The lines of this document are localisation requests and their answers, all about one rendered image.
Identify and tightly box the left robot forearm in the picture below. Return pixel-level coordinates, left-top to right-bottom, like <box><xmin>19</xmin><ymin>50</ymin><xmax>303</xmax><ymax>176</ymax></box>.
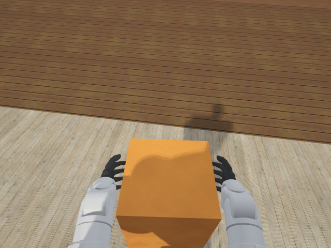
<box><xmin>67</xmin><ymin>177</ymin><xmax>116</xmax><ymax>248</ymax></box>

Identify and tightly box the right robot forearm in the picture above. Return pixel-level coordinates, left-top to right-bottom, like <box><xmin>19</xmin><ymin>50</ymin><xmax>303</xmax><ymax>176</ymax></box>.
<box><xmin>221</xmin><ymin>179</ymin><xmax>266</xmax><ymax>248</ymax></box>

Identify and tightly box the robot right hand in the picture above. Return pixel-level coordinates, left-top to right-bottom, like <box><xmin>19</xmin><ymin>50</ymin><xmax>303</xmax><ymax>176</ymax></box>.
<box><xmin>212</xmin><ymin>156</ymin><xmax>236</xmax><ymax>192</ymax></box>

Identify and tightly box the robot left hand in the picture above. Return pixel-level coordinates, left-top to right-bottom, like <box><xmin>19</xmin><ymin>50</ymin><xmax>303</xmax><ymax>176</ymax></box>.
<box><xmin>101</xmin><ymin>154</ymin><xmax>126</xmax><ymax>190</ymax></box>

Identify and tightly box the carton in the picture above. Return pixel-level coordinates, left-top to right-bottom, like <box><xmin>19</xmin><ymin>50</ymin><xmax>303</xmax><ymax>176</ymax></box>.
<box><xmin>116</xmin><ymin>138</ymin><xmax>222</xmax><ymax>248</ymax></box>

